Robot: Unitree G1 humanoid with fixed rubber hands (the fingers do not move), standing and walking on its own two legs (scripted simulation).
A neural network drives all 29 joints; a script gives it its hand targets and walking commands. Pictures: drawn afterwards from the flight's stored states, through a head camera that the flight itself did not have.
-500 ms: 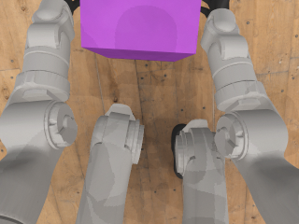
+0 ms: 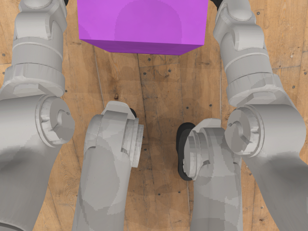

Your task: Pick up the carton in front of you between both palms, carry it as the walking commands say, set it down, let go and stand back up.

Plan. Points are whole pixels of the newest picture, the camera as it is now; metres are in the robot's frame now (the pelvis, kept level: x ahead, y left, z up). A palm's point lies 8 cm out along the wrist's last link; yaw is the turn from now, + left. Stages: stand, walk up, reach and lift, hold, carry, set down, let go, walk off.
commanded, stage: set down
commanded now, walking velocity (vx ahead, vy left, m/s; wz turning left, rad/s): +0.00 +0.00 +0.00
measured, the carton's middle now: (145, 1) +0.54 +0.11 -0.25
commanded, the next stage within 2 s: let go in 1.46 s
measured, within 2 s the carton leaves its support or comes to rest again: neither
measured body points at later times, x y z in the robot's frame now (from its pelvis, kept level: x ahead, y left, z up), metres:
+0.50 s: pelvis +0.00 +0.01 +0.00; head +0.38 +0.06 +0.23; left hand +0.54 +0.31 -0.18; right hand +0.58 -0.08 -0.18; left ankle +0.12 +0.12 -0.34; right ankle +0.11 -0.10 -0.34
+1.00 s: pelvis +0.01 +0.01 +0.11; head +0.35 +0.08 +0.39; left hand +0.53 +0.33 -0.02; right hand +0.59 -0.07 -0.02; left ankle +0.12 +0.12 -0.34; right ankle +0.11 -0.11 -0.34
